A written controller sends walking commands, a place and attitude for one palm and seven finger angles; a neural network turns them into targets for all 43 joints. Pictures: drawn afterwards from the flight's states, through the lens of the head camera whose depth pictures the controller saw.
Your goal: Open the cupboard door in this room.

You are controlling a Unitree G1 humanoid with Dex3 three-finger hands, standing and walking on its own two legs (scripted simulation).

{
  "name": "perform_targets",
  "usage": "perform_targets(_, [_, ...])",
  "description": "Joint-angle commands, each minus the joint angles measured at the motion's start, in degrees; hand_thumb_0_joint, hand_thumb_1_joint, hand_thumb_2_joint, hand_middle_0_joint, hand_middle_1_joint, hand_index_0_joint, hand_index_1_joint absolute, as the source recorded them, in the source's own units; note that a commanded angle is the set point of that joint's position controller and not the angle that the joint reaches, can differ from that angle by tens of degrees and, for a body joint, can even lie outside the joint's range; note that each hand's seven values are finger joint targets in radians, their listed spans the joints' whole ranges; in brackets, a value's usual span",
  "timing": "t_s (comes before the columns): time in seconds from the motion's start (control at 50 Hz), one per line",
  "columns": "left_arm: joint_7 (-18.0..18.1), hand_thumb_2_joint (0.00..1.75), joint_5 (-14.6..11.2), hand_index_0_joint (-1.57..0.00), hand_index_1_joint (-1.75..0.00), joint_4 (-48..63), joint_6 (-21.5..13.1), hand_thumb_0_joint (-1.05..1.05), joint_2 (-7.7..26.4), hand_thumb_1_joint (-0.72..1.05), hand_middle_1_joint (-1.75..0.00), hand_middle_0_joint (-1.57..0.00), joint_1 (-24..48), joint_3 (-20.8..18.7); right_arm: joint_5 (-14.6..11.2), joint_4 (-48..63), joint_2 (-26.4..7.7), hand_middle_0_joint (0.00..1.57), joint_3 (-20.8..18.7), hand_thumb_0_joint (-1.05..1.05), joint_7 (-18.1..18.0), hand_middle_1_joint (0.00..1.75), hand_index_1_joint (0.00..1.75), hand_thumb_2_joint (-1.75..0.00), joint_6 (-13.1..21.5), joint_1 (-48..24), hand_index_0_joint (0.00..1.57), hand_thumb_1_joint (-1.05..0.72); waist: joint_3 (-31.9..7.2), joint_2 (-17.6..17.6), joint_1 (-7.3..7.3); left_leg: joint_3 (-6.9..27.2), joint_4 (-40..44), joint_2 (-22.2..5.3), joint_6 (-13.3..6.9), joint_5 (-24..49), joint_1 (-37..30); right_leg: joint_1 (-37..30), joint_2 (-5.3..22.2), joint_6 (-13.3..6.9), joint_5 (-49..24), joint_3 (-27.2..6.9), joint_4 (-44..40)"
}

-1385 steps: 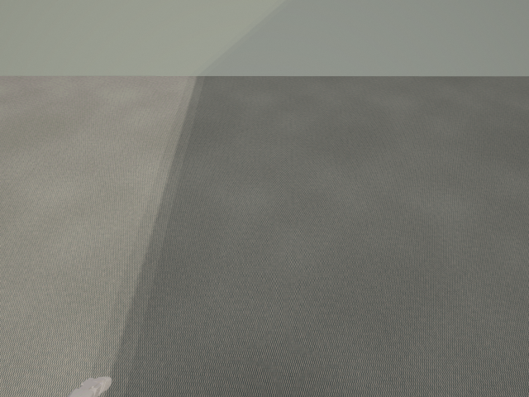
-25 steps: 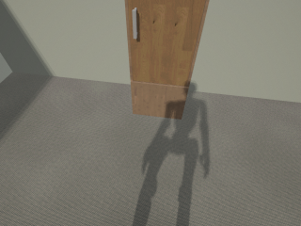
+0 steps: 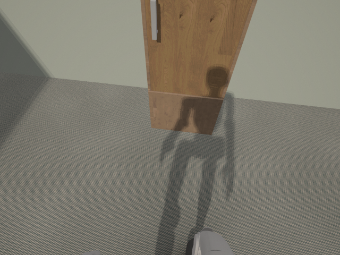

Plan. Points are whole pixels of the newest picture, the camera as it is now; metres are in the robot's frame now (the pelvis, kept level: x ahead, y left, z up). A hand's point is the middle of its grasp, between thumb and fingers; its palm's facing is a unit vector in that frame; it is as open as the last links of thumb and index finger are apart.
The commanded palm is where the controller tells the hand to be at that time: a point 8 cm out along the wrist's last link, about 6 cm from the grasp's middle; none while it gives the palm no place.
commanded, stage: turn to face it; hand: left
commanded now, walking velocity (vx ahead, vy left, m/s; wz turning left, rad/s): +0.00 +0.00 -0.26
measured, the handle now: (154, 18) +0.93 +0.09 +0.06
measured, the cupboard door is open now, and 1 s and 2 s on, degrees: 0 0 0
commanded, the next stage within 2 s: take the last steps up to it in 0.04 s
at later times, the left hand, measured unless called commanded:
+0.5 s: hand (107, 245) +0.16 +0.18 -0.17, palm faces +0.04 -0.98 -0.17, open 7.3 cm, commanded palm none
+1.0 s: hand (138, 162) +0.41 +0.12 -0.17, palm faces -0.16 -0.97 -0.21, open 7.4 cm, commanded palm none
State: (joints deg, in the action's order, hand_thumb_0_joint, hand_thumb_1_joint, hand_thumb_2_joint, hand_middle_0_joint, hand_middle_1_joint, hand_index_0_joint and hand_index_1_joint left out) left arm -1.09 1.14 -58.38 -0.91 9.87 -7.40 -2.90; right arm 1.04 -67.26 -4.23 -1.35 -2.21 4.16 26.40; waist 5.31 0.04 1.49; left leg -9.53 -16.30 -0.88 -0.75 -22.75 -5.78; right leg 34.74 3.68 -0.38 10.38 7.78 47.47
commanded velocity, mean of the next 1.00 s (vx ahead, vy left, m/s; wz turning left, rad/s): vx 0.21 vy -0.01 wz -0.09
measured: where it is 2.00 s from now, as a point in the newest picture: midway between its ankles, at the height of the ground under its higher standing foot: (175, 230)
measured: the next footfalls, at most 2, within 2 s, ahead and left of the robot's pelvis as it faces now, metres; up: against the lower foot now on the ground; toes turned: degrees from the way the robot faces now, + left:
right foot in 0.08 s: +0.20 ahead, -0.09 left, +0.00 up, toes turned -9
left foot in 0.54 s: +0.22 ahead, +0.12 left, +0.00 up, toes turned +4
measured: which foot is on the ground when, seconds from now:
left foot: down 0.00-0.10, up 0.12-0.52, down 0.54-1.00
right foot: up 0.00-0.06, down 0.08-0.56, up 0.58-0.96, down 0.98-1.00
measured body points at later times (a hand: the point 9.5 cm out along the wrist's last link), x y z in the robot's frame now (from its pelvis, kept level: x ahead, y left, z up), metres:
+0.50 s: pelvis +0.15 -0.01 +0.01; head +0.15 +0.00 +0.46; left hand +0.16 +0.23 -0.15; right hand +0.22 -0.25 -0.14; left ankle +0.17 +0.12 -0.72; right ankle +0.17 -0.09 -0.73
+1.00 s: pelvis +0.30 -0.05 -0.01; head +0.34 -0.07 +0.44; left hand +0.42 +0.17 -0.16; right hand +0.16 -0.22 -0.16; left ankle +0.19 +0.11 -0.72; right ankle +0.37 -0.15 -0.74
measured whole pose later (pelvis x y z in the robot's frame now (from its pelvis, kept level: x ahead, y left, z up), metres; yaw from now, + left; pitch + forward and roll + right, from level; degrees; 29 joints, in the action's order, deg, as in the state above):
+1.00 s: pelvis +0.30 -0.05 -0.01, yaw -8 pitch +0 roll +1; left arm -1.4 1.6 -59.9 -3.0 9.9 -8.0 -3.2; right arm 0.9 -67.7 -6.3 -2.5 -1.2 2.2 26.4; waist 5.3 1.1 2.5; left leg -9.8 -33.2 -6.7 2.8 -26.5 2.3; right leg 23.7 3.4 -2.2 10.2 7.9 34.8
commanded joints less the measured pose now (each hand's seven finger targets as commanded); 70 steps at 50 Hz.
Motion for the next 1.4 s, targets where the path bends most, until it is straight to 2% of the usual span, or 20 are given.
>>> perform_targets(0.0, [0.7,0.9,0.0,-0.2,-0.3,0.3,-1.4,0.0,1.8,0.9,-0.3,-0.2,-9.8,0.1,-0.7,2.0,-11.8,0.2,-2.3,0.0,-0.7,0.3,0.3,-0.9,0.3,-0.1,0.2,-0.9,-3.6,8.2,-5.64,1.2,-11.0,-12.6,-3.3,63.4,3.4,-16.9,-4.6,-2.2,-6.7,2.5,-11.8])
perform_targets(0.04, [1.3,0.9,0.5,-0.2,-0.3,-3.3,-2.2,0.0,6.2,0.9,-0.3,-0.2,-21.5,-1.4,-1.1,3.1,-12.0,0.2,-2.8,0.0,-0.4,0.3,0.3,-0.9,0.0,-2.7,0.2,-0.9,-8.5,3.4,-11.07,0.0,-30.2,-9.7,-0.6,48.0,11.8,-34.2,-0.4,-3.8,-21.9,-1.3,-18.6])
perform_targets(0.06, [2.0,0.9,0.9,-0.2,-0.3,-4.3,-2.8,0.0,11.7,0.9,-0.3,-0.2,-24.9,-2.6,-1.9,3.8,-8.3,0.2,-2.4,0.0,0.1,0.3,0.3,-0.9,0.0,0.8,0.2,-0.9,-14.5,-9.5,-10.43,0.5,-49.1,-1.5,1.1,8.2,25.5,-46.5,13.9,-10.2,-50.6,-20.0,-16.2])
perform_targets(0.08, [2.3,0.9,-0.6,-0.2,-0.3,-3.7,-2.7,0.0,13.9,0.9,-0.3,-0.2,-24.1,-2.7,-2.2,4.6,-8.0,0.2,-2.1,0.0,-0.3,0.3,0.3,-0.9,-0.5,2.8,0.2,-0.9,-16.5,-11.2,-7.69,6.5,-63.0,2.0,1.4,-13.1,28.0,-43.7,22.7,-16.7,-66.7,-29.1,-19.5])
perform_targets(0.1, [2.9,0.9,-1.1,-0.2,-0.3,-2.3,-2.5,0.0,11.6,0.9,-0.3,-0.2,-18.4,-2.2,-2.3,4.5,-7.4,0.2,-2.2,0.0,-0.4,0.3,0.3,-0.9,-1.7,0.6,0.2,-0.9,-11.0,-5.7,-5.8,12.2,-63.7,-1.3,1.1,-10.0,27.7,-35.1,21.9,-17.4,-52.3,-26.4,-23.7])
perform_targets(0.2, [2.7,0.9,-0.3,-0.2,-0.3,1.7,-2.1,0.0,6.3,0.9,-0.3,-0.2,-3.8,-1.0,0.2,5.0,-5.7,0.2,-1.8,0.0,1.2,0.3,0.3,-0.9,-4.0,-1.5,0.2,-0.9,-5.4,-2.5,0.48,9.2,-51.1,-6.0,2.0,0.2,24.9,-12.9,11.7,-9.5,-2.2,-15.3,-33.5])
perform_targets(0.38, [1.3,0.9,0.3,-0.2,-0.3,-1.3,-2.3,0.0,8.4,0.9,-0.3,-0.2,-10.1,-2.0,0.1,10.0,-7.4,0.2,-2.0,0.0,2.4,0.3,0.3,-0.9,-2.8,-14.5,0.2,-0.9,-3.6,-4.9,-3.94,5.6,-26.5,-4.9,3.0,-0.4,28.1,-20.8,11.0,-11.1,12.4,-19.6,-37.5])
perform_targets(0.48, [1.1,0.9,-0.4,-0.2,-0.3,-2.2,-1.8,0.0,8.0,0.9,-0.3,-0.2,-9.3,-1.9,-0.1,8.1,-7.7,0.2,-1.7,0.0,1.9,0.3,0.3,-0.9,-1.4,-9.9,0.2,-0.9,-4.2,-2.2,-1.1,3.0,-10.0,-3.0,2.6,7.1,13.3,-16.7,7.8,-7.8,14.8,-15.0,-32.3])
perform_targets(0.5, [1.0,0.9,-0.6,-0.2,-0.3,-1.7,-1.6,0.0,6.4,0.9,-0.3,-0.2,-8.7,-1.6,-0.2,7.1,-9.3,0.2,-1.9,0.0,1.6,0.3,0.3,-0.9,-0.9,-7.0,0.2,-0.9,-4.0,2.3,0.35,6.0,-6.2,-5.0,2.0,5.3,6.2,-10.4,5.4,-6.0,16.4,-12.9,-27.6])
perform_targets(0.54, [0.4,0.9,-0.6,-0.2,-0.3,0.7,-1.6,0.0,2.5,0.9,-0.3,-0.2,-6.9,-0.8,0.8,6.3,-16.7,0.2,-3.7,0.0,1.2,0.3,0.3,-0.9,-1.4,0.0,0.2,-0.9,0.2,19.9,3.51,31.1,8.8,-24.1,-6.8,-13.2,4.4,3.1,-3.9,-1.3,20.3,-1.4,-3.2])
perform_targets(0.6, [0.0,0.9,0.6,-0.2,-0.3,0.2,-1.0,0.0,3.9,0.9,-0.3,-0.2,-5.9,-1.6,0.5,7.4,-12.8,0.2,-2.6,0.0,0.9,0.3,0.3,-0.9,-1.2,-4.9,0.2,-0.9,6.1,10.0,0.41,25.5,10.8,-21.7,-8.4,-9.2,13.6,3.8,1.4,-1.4,13.3,-7.1,11.5])
perform_targets(0.66, [-0.3,0.9,0.5,-0.2,-0.3,-0.7,-1.1,0.0,1.9,0.9,-0.3,-0.2,-7.8,-1.4,0.5,7.0,-11.3,0.2,-2.3,0.0,0.5,0.3,0.3,-0.9,0.0,-4.1,0.2,-0.9,1.9,3.7,-0.74,15.5,7.5,-17.5,-7.3,11.2,8.4,3.9,2.0,0.2,6.7,-6.3,14.2])
perform_targets(0.86, [-0.6,0.9,-0.1,-0.2,-0.3,2.0,-0.8,0.0,0.5,0.9,-0.3,-0.2,-0.3,-0.4,0.7,3.3,-11.0,0.2,-2.5,0.0,0.3,0.3,0.3,-0.9,-0.3,0.6,0.2,-0.9,1.5,9.9,0.74,4.8,0.3,-15.0,-6.4,35.4,7.7,-5.7,0.5,0.1,4.3,0.4,-8.5])
perform_targets(0.92, [-0.1,0.9,0.0,-0.2,-0.3,-1.7,-2.0,0.0,2.9,0.9,-0.3,-0.2,-11.2,-0.9,0.1,2.8,-11.5,0.2,-2.7,0.0,0.4,0.3,0.3,-0.9,-0.5,-0.9,0.2,-0.9,-4.8,6.9,-4.8,2.5,-12.7,-12.5,-3.1,40.7,10.6,-23.9,-2.4,-1.1,-3.5,2.2,-18.8])
perform_targets(0.94, [0.4,0.9,0.4,-0.2,-0.3,-4.0,-2.6,0.0,6.5,0.9,-0.3,-0.2,-17.3,-1.7,-0.6,3.0,-10.1,0.2,-2.5,0.0,0.9,0.3,0.3,-0.9,-0.4,-0.8,0.2,-0.9,-9.2,1.9,-7.39,1.1,-22.2,-10.4,-1.1,33.0,19.3,-37.4,2.1,-2.8,-9.1,-2.9,-19.2])
perform_targets(0.96, [1.3,0.9,0.5,-0.2,-0.3,-5.8,-3.2,0.0,12.7,0.9,-0.3,-0.2,-24.2,-3.4,-1.1,4.3,-6.4,0.2,-1.8,0.0,1.3,0.3,0.3,-0.9,-0.2,0.6,0.2,-0.9,-16.0,-13.7,-9.32,-1.7,-38.9,-3.1,1.1,5.5,31.3,-48.9,17.5,-8.1,-20.9,-21.1,-21.5])
perform_targets(0.98, [1.7,0.9,-0.8,-0.2,-0.3,-5.6,-2.9,0.0,14.5,0.9,-0.3,-0.2,-24.8,-3.3,-1.5,6.1,-7.4,0.2,-1.8,0.0,0.9,0.3,0.3,-0.9,-1.2,-0.8,0.2,-0.9,-16.3,-14.0,-8.43,4.2,-50.6,-1.5,1.2,-13.6,33.2,-45.3,23.6,-12.7,-29.9,-27.0,-26.3])
perform_targets(1.1, [3.5,0.9,0.0,-0.2,-0.3,0.3,-1.3,0.0,6.9,0.9,-0.3,-0.2,-4.1,-0.8,-1.3,2.9,-4.1,0.2,-1.5,0.0,0.6,0.3,0.3,-0.9,-5.2,-1.4,0.2,-0.9,-4.3,-4.8,-0.58,9.2,-41.7,-4.9,2.6,-1.9,24.6,-17.8,15.4,-8.0,-34.0,-7.6,-27.7])
perform_targets(1.26, [3.8,0.9,0.3,-0.2,-0.3,3.0,0.6,0.0,9.7,0.9,-0.3,-0.2,-4.1,-2.6,-0.1,9.1,-9.1,0.2,-3.2,0.0,1.3,0.3,0.3,-0.9,-7.3,-11.4,0.2,-0.9,-5.0,-9.0,-2.59,10.0,-42.3,-2.2,4.3,-1.3,31.2,-22.4,17.4,-10.7,-33.0,-9.5,-26.5])
perform_targets(1.38, [3.5,0.9,0.9,-0.2,-0.3,4.0,1.3,0.0,11.2,0.9,-0.3,-0.2,-3.2,-2.9,-0.5,11.3,-8.8,0.2,-2.8,0.0,1.5,0.3,0.3,-0.9,-5.7,-12.6,0.2,-0.9,-8.5,-10.7,-1.92,7.2,-22.2,-1.2,3.6,3.1,22.6,-23.7,14.3,-8.4,-24.6,-8.5,-21.8])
